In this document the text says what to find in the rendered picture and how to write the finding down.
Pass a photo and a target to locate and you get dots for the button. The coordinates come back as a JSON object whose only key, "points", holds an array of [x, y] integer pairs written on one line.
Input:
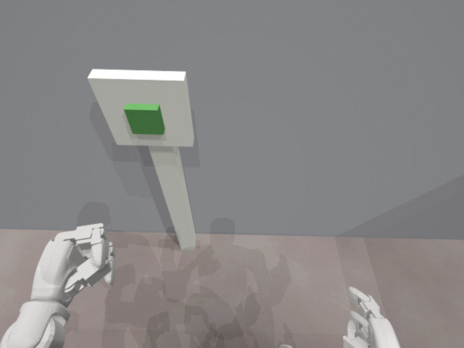
{"points": [[145, 118]]}

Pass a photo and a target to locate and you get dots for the robot right hand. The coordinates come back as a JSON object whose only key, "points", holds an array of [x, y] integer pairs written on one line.
{"points": [[377, 332]]}

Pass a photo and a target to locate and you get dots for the panel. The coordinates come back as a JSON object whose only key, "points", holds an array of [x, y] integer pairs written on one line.
{"points": [[114, 89]]}

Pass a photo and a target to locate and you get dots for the robot left hand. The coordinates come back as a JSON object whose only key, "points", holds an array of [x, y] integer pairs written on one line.
{"points": [[54, 279]]}

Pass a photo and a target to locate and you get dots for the robot left forearm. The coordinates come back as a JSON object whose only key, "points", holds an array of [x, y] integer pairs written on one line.
{"points": [[40, 325]]}

